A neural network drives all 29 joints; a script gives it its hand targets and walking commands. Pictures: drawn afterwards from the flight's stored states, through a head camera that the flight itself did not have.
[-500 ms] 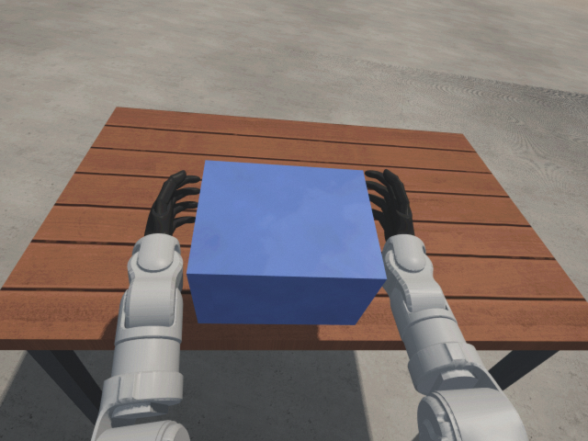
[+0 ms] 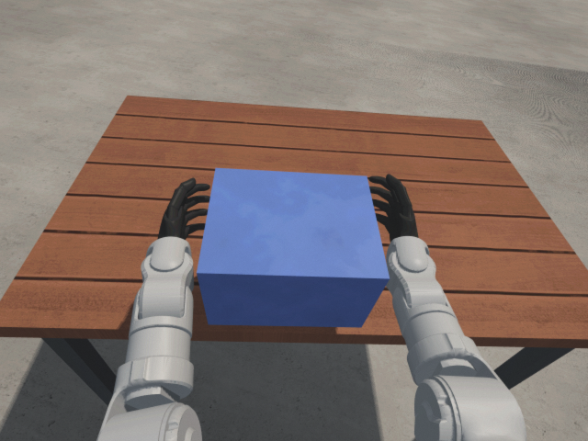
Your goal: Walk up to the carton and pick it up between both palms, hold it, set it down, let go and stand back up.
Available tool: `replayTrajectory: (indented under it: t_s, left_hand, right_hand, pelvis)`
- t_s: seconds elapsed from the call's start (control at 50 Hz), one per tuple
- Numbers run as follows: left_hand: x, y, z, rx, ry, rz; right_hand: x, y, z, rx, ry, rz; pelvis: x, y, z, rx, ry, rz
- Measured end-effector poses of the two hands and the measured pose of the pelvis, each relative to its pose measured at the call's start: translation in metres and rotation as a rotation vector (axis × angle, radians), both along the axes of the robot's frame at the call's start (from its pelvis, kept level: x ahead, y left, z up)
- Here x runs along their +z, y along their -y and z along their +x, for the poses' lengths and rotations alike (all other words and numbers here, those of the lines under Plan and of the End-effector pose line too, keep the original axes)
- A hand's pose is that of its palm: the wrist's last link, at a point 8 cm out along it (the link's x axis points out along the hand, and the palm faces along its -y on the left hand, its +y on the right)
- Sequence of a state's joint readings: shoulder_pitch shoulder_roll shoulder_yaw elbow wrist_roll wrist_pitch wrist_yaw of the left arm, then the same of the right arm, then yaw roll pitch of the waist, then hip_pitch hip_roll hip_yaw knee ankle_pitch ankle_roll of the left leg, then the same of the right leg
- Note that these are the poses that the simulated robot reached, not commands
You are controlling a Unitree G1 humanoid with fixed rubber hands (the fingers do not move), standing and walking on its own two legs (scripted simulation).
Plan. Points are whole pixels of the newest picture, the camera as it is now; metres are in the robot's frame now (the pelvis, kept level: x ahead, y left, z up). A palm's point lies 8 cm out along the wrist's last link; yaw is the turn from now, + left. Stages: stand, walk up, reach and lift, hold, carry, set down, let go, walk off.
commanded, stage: set down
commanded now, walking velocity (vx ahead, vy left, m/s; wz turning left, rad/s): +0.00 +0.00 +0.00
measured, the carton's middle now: (289, 248) +0.37 +0.02 +0.07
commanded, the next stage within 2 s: none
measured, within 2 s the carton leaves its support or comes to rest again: rests again in 1.90 s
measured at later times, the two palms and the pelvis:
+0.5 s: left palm (188, 247) +0.38 +0.17 +0.05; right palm (394, 230) +0.41 -0.15 +0.08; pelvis +0.01 +0.00 +0.00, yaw -2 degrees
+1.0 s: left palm (199, 251) +0.39 +0.15 +0.02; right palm (393, 235) +0.43 -0.16 +0.05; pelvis +0.01 +0.00 +0.00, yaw -3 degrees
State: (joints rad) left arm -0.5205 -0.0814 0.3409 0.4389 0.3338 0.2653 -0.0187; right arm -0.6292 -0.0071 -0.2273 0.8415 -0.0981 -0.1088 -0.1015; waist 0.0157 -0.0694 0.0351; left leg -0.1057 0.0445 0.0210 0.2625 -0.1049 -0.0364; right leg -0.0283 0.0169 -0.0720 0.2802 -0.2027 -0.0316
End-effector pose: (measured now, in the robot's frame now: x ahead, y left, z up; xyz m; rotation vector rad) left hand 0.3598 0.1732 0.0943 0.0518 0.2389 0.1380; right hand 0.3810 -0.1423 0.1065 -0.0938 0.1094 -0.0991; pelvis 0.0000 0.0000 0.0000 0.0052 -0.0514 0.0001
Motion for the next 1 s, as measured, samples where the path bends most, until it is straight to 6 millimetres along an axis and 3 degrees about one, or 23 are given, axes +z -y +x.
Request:
replayTrajectory:
  t_s: [0.18,0.4,1.0]
  left_hand:
    - [-0.012,0.004,0.009,0.003,-0.002,-0.009]
    - [-0.040,0.006,0.012,0.024,-0.048,-0.026]
    - [-0.072,0.019,0.030,0.051,-0.089,-0.025]
  right_hand:
    - [-0.004,0.003,0.011,0.007,-0.001,0.006]
    - [-0.025,0.004,0.021,0.026,-0.049,0.002]
    - [-0.060,0.017,0.044,0.048,-0.093,0.025]
  pelvis:
    - [0.000,0.002,0.005,-0.016,-0.033,0.000]
    - [0.000,0.003,0.010,-0.027,-0.088,0.000]
    - [-0.003,0.003,0.014,-0.051,-0.249,0.004]
